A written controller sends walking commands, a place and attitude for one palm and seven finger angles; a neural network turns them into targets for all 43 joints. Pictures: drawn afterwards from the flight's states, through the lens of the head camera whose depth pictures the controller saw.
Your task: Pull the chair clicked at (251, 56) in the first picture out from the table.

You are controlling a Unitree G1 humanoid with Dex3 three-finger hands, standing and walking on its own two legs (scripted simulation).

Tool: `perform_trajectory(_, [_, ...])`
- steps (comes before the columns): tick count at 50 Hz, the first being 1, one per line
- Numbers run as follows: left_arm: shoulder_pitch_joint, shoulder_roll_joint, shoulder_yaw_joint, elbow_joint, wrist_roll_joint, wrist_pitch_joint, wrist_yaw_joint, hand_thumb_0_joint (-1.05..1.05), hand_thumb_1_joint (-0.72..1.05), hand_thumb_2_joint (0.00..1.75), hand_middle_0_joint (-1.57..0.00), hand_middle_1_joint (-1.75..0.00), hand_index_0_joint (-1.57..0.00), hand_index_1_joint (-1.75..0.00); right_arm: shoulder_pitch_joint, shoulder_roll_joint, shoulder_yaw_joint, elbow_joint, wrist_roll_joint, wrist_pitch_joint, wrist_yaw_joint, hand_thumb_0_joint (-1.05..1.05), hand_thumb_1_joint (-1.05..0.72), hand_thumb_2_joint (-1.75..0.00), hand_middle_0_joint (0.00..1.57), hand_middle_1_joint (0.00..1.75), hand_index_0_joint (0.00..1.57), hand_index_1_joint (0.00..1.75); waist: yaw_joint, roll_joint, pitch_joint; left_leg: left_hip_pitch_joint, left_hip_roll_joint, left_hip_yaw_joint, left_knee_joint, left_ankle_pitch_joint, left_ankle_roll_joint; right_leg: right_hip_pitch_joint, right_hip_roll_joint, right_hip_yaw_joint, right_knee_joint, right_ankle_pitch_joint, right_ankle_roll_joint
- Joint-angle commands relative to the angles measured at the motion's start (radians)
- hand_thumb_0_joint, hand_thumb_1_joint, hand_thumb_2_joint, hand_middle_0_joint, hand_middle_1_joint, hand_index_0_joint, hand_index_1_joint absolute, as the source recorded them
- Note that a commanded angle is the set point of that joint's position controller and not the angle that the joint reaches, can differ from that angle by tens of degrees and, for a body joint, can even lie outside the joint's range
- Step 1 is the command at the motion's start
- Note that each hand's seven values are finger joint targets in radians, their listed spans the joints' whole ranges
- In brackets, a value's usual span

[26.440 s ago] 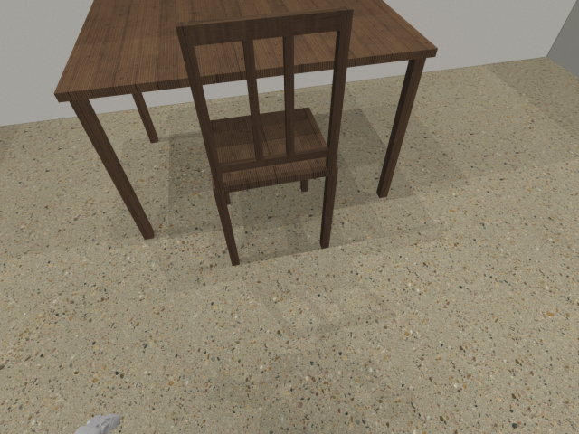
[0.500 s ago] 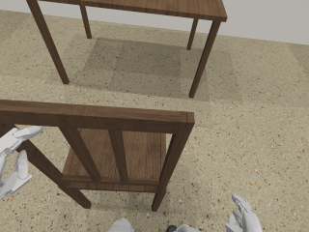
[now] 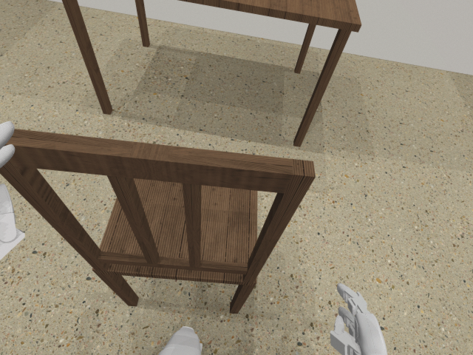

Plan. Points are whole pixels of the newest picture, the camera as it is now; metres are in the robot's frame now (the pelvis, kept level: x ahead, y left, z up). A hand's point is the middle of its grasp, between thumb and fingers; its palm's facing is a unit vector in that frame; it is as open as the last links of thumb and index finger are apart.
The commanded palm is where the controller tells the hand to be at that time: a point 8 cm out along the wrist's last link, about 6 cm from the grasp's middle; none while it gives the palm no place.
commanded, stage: step back with the hand held close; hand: left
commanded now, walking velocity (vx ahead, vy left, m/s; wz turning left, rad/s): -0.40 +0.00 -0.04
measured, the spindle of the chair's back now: (140, 227) +0.31 +0.22 -0.04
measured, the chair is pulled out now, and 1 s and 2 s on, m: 0.72 0.72 0.72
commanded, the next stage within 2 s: stop stepping back and stand still in 0.32 s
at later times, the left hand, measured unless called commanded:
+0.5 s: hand out of the picture +0.06 +0.22 +0.19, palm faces +0.37 -0.78 -0.51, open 7.4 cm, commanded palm +0.00 +0.27 +0.19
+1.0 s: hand out of the picture -0.08 +0.23 +0.20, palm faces +0.46 -0.72 -0.52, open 7.4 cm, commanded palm -0.12 +0.27 +0.19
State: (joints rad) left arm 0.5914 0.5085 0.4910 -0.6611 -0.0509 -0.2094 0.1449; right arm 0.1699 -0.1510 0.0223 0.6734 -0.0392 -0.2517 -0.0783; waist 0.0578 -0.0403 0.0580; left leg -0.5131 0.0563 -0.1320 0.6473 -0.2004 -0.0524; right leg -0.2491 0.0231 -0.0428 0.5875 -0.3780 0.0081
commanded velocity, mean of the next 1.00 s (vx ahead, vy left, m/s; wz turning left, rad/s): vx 0.02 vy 0.01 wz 0.01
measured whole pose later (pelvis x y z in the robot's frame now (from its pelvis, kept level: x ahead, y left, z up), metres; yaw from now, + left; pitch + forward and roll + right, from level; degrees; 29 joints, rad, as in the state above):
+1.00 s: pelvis -0.26 -0.03 +0.01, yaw +0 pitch +0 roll -2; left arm 0.60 0.44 0.47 -0.49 -0.01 -0.23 0.14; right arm 0.35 -0.21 -0.01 0.65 0.02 -0.11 -0.05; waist -0.01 0.04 -0.09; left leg -0.33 0.03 0.04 0.56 -0.25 0.03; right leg -0.31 -0.01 -0.13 0.72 -0.42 -0.01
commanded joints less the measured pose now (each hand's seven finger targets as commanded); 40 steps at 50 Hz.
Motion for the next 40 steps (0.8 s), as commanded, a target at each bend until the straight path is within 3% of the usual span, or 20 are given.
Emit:
perform_trajectory(1, [-0.077,0.118,0.127,-0.189,0.007,-0.141,0.013,0.00,0.90,0.90,-0.20,-0.30,-0.20,-0.30,-0.043,-0.197,-0.087,-0.086,0.000,-0.014,0.022,0.00,-0.90,-0.90,0.20,0.30,0.20,0.30,-0.033,0.369,-0.319,0.503,0.186,-0.110,-0.082,0.816,0.135,-0.043,-0.011,0.030,-0.201,0.126,-0.016])
perform_trajectory(4, [0.026,0.065,0.094,-0.039,-0.005,-0.109,-0.030,0.00,0.90,0.90,-0.20,-0.30,-0.20,-0.30,-0.081,-0.189,-0.115,-0.138,0.040,0.054,0.038,0.00,-0.90,-0.90,0.20,0.30,0.20,0.30,-0.019,0.116,-0.364,0.460,0.089,0.022,0.047,0.538,0.063,0.034,-0.058,0.012,-0.297,0.436,-0.029])
perform_trajectory(6, [0.019,0.125,0.129,0.026,-0.002,-0.098,-0.035,0.00,0.90,0.90,-0.20,-0.30,-0.20,-0.30,-0.113,-0.160,-0.126,-0.181,0.073,0.106,0.029,0.00,-0.90,-0.90,0.20,0.30,0.20,0.30,-0.044,-0.235,-0.283,0.187,-0.083,0.128,0.327,-0.123,0.012,0.004,-0.327,0.225,-0.249,0.840,-0.138])
perform_trajectory(8, [0.043,0.131,0.176,0.092,-0.009,-0.083,-0.017,0.00,0.90,0.90,-0.20,-0.30,-0.20,-0.30,-0.158,-0.117,-0.111,-0.192,0.061,0.119,0.026,0.00,-0.90,-0.90,0.20,0.30,0.20,0.30,-0.036,-0.184,-0.201,-0.061,-0.082,0.036,0.575,-0.348,0.022,0.047,-0.416,0.256,-0.207,0.954,-0.235])
perform_trajectory(11, [0.015,0.087,0.135,0.071,-0.002,-0.061,0.010,0.00,0.90,0.90,-0.20,-0.30,-0.20,-0.30,-0.175,-0.092,-0.049,-0.216,0.057,0.154,-0.003,0.00,-0.90,-0.90,0.20,0.30,0.20,0.30,-0.055,-0.165,-0.157,-0.065,-0.031,0.062,0.254,-0.364,0.026,0.169,-0.304,0.115,-0.082,1.086,-0.140])
perform_trajectory(13, [-0.012,0.121,0.129,0.024,0.003,-0.056,0.026,0.00,0.90,0.90,-0.20,-0.30,-0.20,-0.30,-0.160,-0.128,-0.054,-0.223,0.064,0.161,-0.018,0.00,-0.90,-0.90,0.20,0.30,0.20,0.30,-0.071,-0.097,-0.169,0.039,-0.046,0.142,-0.086,-0.153,0.031,0.202,-0.259,0.097,-0.004,1.073,-0.088])
perform_trajectory(14, [0.024,0.065,0.073,-0.035,-0.008,-0.056,0.020,0.00,0.90,0.90,-0.20,-0.30,-0.20,-0.30,-0.124,-0.111,-0.049,-0.225,0.060,0.167,-0.017,0.00,-0.90,-0.90,0.20,0.30,0.20,0.30,-0.070,-0.077,-0.201,0.163,-0.047,0.163,-0.247,0.084,0.038,0.171,-0.219,0.050,0.037,0.984,-0.050])
perform_trajectory(16, [0.011,0.102,0.084,-0.190,-0.008,-0.078,0.024,0.00,0.90,0.90,-0.20,-0.30,-0.20,-0.30,-0.088,-0.165,-0.095,-0.238,0.061,0.145,-0.009,0.00,-0.90,-0.90,0.20,0.30,0.20,0.30,-0.049,0.129,-0.263,0.392,0.182,-0.002,-0.264,0.722,0.120,-0.032,-0.108,0.028,0.144,0.338,0.018])
perform_trajectory(18, [0.080,0.114,0.114,-0.174,-0.008,-0.098,0.024,0.00,0.90,0.90,-0.20,-0.30,-0.20,-0.30,-0.060,-0.172,-0.121,-0.212,0.052,0.099,0.011,0.00,-0.90,-0.90,0.20,0.30,0.20,0.30,-0.042,0.289,-0.282,0.468,0.299,-0.036,-0.231,0.822,0.199,-0.181,-0.066,0.066,0.284,-0.138,0.013])
perform_trajectory(19, [0.023,0.126,0.125,-0.232,-0.017,-0.095,0.026,0.00,0.90,0.90,-0.20,-0.30,-0.20,-0.30,-0.070,-0.158,-0.097,-0.211,0.024,0.084,0.010,0.00,-0.90,-0.90,0.20,0.30,0.20,0.30,-0.053,0.408,-0.255,0.337,0.314,-0.086,-0.237,0.780,0.232,-0.146,-0.074,0.074,0.310,-0.171,0.018])
perform_trajectory(21, [-0.063,0.136,0.133,-0.269,-0.001,-0.102,0.033,0.00,0.90,0.90,-0.20,-0.30,-0.20,-0.30,-0.049,-0.171,-0.098,-0.172,0.023,0.066,0.015,0.00,-0.90,-0.90,0.20,0.30,0.20,0.30,-0.056,0.384,-0.218,0.267,0.282,-0.046,-0.207,0.687,0.206,-0.079,-0.082,0.069,0.218,-0.077,0.003])
perform_trajectory(25, [0.024,0.102,0.125,-0.092,-0.017,-0.043,0.023,0.00,0.90,0.90,-0.20,-0.30,-0.20,-0.30,-0.021,-0.183,-0.086,-0.213,0.072,0.086,0.023,0.00,-0.90,-0.90,0.20,0.30,0.20,0.30,-0.052,0.186,-0.193,0.087,0.100,0.093,-0.095,-0.273,0.093,0.115,-0.084,0.002,-0.148,0.112,0.015])
perform_trajectory(27, [-0.076,0.116,0.111,-0.006,-0.005,-0.013,0.025,0.00,0.90,0.90,-0.20,-0.30,-0.20,-0.30,-0.017,-0.185,-0.089,-0.217,0.070,0.111,0.008,0.00,-0.90,-0.90,0.20,0.30,0.20,0.30,-0.064,-0.147,-0.126,0.163,-0.069,0.206,0.245,-0.401,0.021,-0.243,-0.238,0.290,-0.365,-0.401,-0.079])
perform_trajectory(28, [-0.085,0.114,0.095,0.036,-0.006,0.009,0.032,0.00,0.90,0.90,-0.20,-0.30,-0.20,-0.30,-0.010,-0.197,-0.098,-0.202,0.064,0.118,0.003,0.00,-0.90,-0.90,0.20,0.30,0.20,0.30,-0.070,-0.194,-0.095,0.235,-0.081,0.170,0.455,-0.312,0.028,-0.413,-0.327,0.418,-0.474,-0.496,-0.129])
perform_trajectory(29, [-0.146,0.088,0.045,0.063,0.001,0.024,0.030,0.00,0.90,0.90,-0.20,-0.30,-0.20,-0.30,-0.006,-0.180,-0.073,-0.185,0.057,0.132,0.009,0.00,-0.90,-0.90,0.20,0.30,0.20,0.30,-0.099,-0.209,-0.079,0.250,-0.078,0.156,0.532,-0.243,0.039,-0.471,-0.355,0.372,-0.486,-0.485,-0.134])
perform_trajectory(31, [-0.186,0.093,0.039,0.121,0.002,0.028,0.028,0.00,0.90,0.90,-0.20,-0.30,-0.20,-0.30,-0.032,-0.169,-0.048,-0.186,0.054,0.143,-0.001,0.00,-0.90,-0.90,0.20,0.30,0.20,0.30,-0.107,-0.153,-0.078,0.279,-0.061,0.175,0.411,-0.240,0.058,-0.477,-0.290,0.187,-0.441,-0.457,-0.079])
perform_trajectory(35, [-0.236,0.080,0.010,0.008,0.026,0.003,0.035,0.00,0.90,0.90,-0.20,-0.30,-0.20,-0.30,-0.016,-0.182,-0.049,-0.200,0.049,0.120,-0.008,0.00,-0.90,-0.90,0.20,0.30,0.20,0.30,-0.092,-0.073,-0.069,0.248,-0.050,0.180,-0.137,-0.322,0.107,-0.228,-0.235,0.101,-0.281,-0.312,-0.053])
perform_trajectory(36, [-0.217,0.084,0.015,-0.037,0.029,-0.006,0.039,0.00,0.90,0.90,-0.20,-0.30,-0.20,-0.30,0.016,-0.192,-0.057,-0.203,0.048,0.112,-0.004,0.00,-0.90,-0.90,0.20,0.30,0.20,0.30,-0.096,0.045,-0.089,0.251,-0.033,0.137,-0.298,-0.323,0.121,-0.154,-0.187,0.071,-0.127,-0.241,-0.038])
perform_trajectory(38, [-0.164,0.130,0.063,-0.135,0.050,-0.026,0.040,0.00,0.90,0.90,-0.20,-0.30,-0.20,-0.30,0.007,-0.198,-0.092,-0.239,0.049,0.090,0.012,0.00,-0.90,-0.90,0.20,0.30,0.20,0.30,-0.067,0.433,-0.099,0.185,0.213,-0.172,-0.493,-0.380,0.225,-0.181,-0.022,-0.059,0.483,-0.101,0.016])
perform_trajectory(40, [-0.105,0.115,0.066,-0.086,0.046,-0.029,0.022,0.00,0.90,0.90,-0.20,-0.30,-0.20,-0.30,-0.031,-0.161,-0.078,-0.228,0.056,0.092,0.047,0.00,-0.90,-0.90,0.20,0.30,0.20,0.30,-0.068,0.391,-0.014,-0.038,0.240,-0.296,-0.538,-0.578,0.245,-0.276,-0.042,0.063,0.795,0.000,0.008])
